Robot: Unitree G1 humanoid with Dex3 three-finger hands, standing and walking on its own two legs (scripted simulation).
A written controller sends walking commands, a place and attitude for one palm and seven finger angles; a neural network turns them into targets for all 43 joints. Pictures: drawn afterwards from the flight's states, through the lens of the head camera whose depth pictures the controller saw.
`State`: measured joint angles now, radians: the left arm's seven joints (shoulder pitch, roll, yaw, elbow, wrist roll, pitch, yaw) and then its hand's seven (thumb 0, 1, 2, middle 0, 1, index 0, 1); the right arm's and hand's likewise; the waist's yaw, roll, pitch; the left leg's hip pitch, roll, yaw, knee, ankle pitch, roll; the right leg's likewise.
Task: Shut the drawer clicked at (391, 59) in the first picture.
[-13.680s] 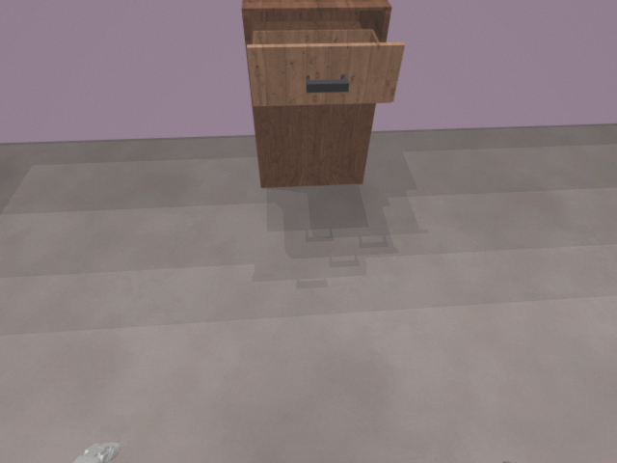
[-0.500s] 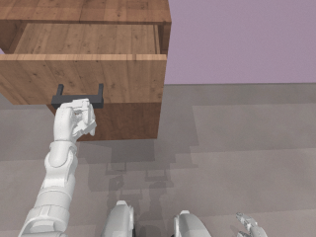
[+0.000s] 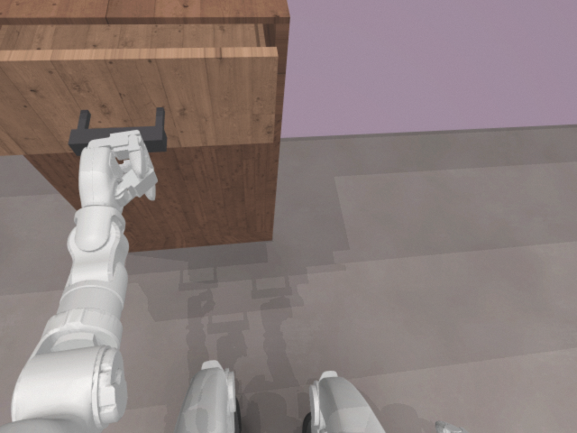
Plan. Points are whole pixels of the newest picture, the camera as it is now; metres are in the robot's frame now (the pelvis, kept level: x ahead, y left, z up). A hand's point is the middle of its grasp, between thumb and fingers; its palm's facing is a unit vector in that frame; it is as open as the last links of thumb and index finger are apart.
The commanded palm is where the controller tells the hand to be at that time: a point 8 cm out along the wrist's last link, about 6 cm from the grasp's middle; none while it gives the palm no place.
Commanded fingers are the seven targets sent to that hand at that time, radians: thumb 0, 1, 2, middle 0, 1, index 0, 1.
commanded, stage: push the drawer shut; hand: left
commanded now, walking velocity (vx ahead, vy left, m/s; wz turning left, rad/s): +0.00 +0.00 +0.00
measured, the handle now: (121, 128) +0.54 +0.23 +0.04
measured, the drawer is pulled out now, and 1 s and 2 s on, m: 0.07 0.00 0.00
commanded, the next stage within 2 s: pull the fist back off the drawer in 1.06 s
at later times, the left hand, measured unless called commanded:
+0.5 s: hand (152, 137) +0.52 +0.18 +0.04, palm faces +0.07 -1.00 -0.03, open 3.1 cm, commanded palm +0.51 +0.22 +0.04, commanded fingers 0.00 0.90 0.90 -1.40 -1.60 -1.40 -1.60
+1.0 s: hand (144, 129) +0.54 +0.19 +0.04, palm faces +0.07 -1.00 -0.04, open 2.9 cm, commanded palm +0.57 +0.21 +0.04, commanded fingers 0.00 0.90 0.90 -1.40 -1.60 -1.40 -1.60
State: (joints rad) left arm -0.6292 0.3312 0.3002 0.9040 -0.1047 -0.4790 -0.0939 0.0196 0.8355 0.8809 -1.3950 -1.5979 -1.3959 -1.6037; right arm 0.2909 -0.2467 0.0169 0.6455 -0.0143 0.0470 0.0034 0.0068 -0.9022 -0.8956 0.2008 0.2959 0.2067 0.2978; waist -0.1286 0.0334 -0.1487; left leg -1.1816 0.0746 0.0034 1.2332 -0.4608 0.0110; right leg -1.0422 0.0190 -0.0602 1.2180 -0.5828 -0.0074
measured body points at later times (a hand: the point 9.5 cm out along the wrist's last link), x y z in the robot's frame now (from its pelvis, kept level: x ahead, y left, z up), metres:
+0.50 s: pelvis +0.00 +0.00 -0.01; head +0.16 +0.03 +0.41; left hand +0.51 +0.23 +0.04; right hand +0.02 -0.26 -0.12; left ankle +0.06 +0.11 -0.63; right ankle +0.00 -0.12 -0.63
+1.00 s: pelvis -0.02 +0.00 -0.03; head +0.15 +0.05 +0.39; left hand +0.53 +0.25 +0.04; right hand -0.02 -0.26 -0.13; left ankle +0.06 +0.11 -0.63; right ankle +0.00 -0.12 -0.63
